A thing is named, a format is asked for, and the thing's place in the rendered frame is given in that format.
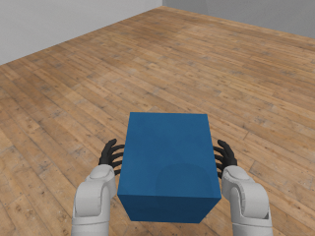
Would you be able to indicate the robot right forearm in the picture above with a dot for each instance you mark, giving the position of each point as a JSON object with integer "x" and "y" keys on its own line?
{"x": 249, "y": 203}

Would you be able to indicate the robot right hand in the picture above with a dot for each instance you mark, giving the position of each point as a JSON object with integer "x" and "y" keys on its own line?
{"x": 227, "y": 158}

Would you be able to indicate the robot left forearm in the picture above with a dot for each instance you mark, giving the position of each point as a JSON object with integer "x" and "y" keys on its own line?
{"x": 91, "y": 206}

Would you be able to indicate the robot left hand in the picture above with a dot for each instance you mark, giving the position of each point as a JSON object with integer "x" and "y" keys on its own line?
{"x": 107, "y": 155}

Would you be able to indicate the carton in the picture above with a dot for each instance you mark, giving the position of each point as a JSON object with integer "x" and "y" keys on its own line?
{"x": 168, "y": 171}

